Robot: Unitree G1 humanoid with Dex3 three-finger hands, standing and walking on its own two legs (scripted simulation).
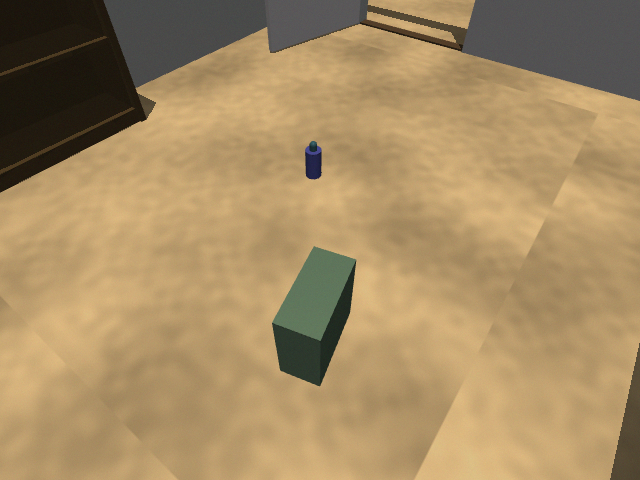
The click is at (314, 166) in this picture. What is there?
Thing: necked bottle
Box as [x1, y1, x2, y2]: [305, 141, 321, 178]
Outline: 311,141 310,145 305,149 306,175 309,178 317,178 320,176 321,149 316,145 314,141
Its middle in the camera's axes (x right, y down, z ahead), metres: -0.03 -0.41 +1.90
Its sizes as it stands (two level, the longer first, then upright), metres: 0.078 0.078 0.194
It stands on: the floor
